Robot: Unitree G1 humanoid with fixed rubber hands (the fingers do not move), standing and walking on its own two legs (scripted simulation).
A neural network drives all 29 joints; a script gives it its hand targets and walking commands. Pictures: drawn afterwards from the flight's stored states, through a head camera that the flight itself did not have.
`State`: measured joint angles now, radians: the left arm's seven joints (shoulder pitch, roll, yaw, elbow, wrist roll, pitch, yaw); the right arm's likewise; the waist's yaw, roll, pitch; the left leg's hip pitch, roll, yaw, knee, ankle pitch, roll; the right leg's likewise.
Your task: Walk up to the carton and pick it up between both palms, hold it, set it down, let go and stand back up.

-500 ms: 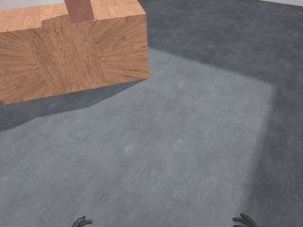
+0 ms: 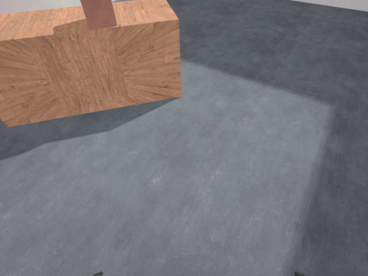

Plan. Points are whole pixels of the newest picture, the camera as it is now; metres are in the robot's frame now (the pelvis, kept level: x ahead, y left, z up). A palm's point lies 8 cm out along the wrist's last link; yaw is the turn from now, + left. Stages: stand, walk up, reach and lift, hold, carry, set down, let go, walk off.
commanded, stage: stand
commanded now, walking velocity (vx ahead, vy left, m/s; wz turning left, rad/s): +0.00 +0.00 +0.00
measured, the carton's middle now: (96, 4) +1.67 +0.59 +0.00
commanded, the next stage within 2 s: none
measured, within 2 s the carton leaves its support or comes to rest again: neither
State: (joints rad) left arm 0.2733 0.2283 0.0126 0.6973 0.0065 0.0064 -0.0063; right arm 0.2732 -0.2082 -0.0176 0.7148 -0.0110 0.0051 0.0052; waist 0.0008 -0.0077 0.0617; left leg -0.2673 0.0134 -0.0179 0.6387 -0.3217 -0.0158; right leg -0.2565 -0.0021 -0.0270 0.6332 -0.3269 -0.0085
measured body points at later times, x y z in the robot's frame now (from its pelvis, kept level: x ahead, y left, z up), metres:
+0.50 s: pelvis -0.01 +0.00 +0.00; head +0.00 +0.01 +0.45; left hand +0.08 +0.25 -0.12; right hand +0.08 -0.24 -0.12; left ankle +0.02 +0.13 -0.72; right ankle +0.01 -0.11 -0.72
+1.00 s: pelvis -0.01 +0.00 +0.00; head +0.00 +0.01 +0.45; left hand +0.06 +0.25 -0.13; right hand +0.07 -0.24 -0.12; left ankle +0.02 +0.13 -0.72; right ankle +0.01 -0.11 -0.72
